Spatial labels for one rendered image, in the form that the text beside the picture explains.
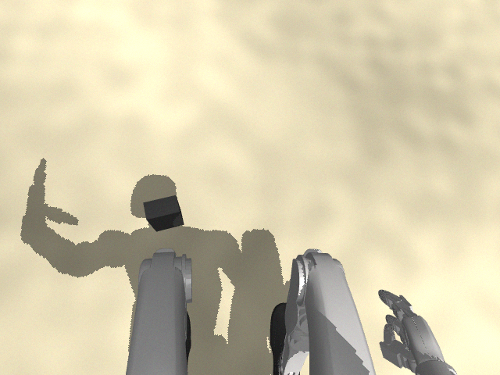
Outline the carton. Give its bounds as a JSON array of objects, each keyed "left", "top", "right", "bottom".
[{"left": 143, "top": 195, "right": 184, "bottom": 232}]

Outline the right robot hand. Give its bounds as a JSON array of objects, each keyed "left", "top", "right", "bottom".
[{"left": 378, "top": 290, "right": 445, "bottom": 373}]

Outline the right robot arm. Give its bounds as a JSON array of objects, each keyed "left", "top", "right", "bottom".
[{"left": 415, "top": 360, "right": 458, "bottom": 375}]

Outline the right robot foot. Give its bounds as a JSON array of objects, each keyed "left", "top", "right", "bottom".
[{"left": 270, "top": 303, "right": 300, "bottom": 375}]

